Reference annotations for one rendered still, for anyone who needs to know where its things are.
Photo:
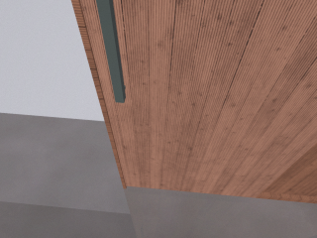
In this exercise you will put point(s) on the handle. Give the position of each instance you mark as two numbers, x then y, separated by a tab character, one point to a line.
110	37

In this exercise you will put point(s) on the wardrobe door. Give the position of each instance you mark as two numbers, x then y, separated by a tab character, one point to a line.
300	178
221	95

